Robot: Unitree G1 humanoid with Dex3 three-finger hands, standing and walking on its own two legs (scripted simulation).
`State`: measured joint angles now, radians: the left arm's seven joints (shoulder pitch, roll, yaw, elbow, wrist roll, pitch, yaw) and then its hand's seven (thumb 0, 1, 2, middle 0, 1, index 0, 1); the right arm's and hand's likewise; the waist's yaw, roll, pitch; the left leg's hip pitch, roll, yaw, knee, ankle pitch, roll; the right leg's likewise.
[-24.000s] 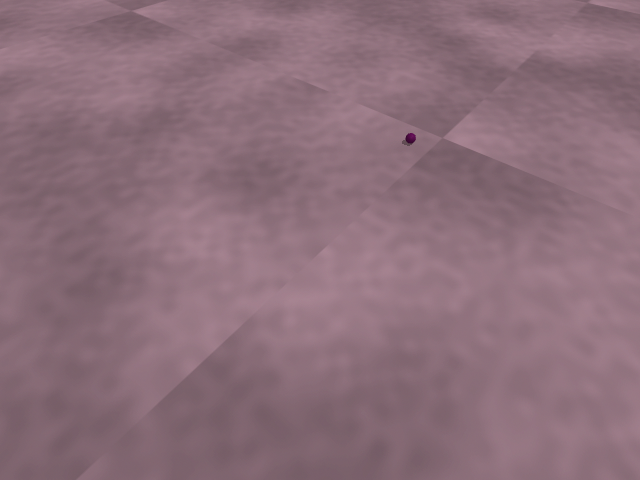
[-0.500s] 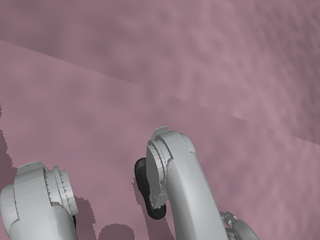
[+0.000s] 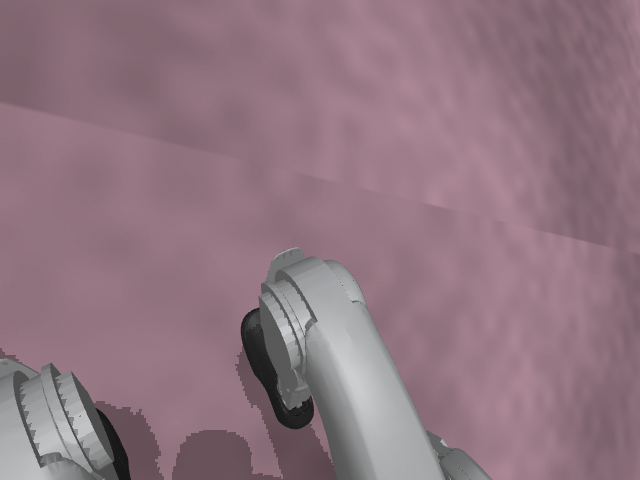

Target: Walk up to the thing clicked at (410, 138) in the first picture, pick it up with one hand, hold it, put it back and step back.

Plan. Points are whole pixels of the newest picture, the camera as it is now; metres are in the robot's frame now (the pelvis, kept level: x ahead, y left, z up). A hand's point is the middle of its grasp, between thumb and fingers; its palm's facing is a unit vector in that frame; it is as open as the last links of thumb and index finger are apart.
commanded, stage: rest palm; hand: left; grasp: from above
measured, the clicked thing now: out of the picture +0.52 +0.34 -0.28
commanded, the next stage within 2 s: close in 1.22 s
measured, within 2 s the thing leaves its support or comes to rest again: neither
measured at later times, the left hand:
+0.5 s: hand out of the picture +0.49 +0.34 -0.25, palm faces -0.44 -0.15 -0.88, open 13.6 cm
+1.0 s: hand out of the picture +0.50 +0.33 -0.25, palm faces -0.45 -0.14 -0.88, open 13.6 cm
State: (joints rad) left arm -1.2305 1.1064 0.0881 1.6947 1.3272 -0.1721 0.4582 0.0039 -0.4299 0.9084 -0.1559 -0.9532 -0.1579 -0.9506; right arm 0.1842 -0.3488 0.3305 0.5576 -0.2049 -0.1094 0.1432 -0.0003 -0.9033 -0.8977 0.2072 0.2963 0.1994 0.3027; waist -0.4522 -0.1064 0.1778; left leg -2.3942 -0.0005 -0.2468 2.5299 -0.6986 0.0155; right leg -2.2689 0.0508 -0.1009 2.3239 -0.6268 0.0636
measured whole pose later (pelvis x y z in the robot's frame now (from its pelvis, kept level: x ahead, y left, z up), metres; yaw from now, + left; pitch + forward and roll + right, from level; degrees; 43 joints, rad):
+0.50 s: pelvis +0.01 +0.00 +0.00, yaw -2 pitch +30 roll -17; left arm -1.21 1.15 0.07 1.69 1.32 -0.22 0.48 0.00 -0.42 0.91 -0.15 -0.96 -0.15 -0.96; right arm 0.13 -0.35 0.36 0.56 -0.23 -0.12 0.16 0.00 -0.91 -0.90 0.21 0.30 0.20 0.30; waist -0.44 -0.13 0.20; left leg -2.38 0.00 -0.28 2.55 -0.74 0.01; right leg -2.25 0.05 -0.13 2.33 -0.64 0.07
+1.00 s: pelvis +0.00 +0.00 +0.00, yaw -2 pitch +30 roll -17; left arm -1.22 1.16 0.07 1.73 1.29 -0.19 0.50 0.00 -0.42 0.90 -0.13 -1.01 -0.14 -0.99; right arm 0.13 -0.36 0.39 0.58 -0.23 -0.14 0.17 0.00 -0.91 -0.90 0.21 0.30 0.20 0.30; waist -0.46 -0.13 0.22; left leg -2.38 0.01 -0.29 2.55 -0.73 0.00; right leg -2.26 0.04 -0.14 2.32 -0.63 0.08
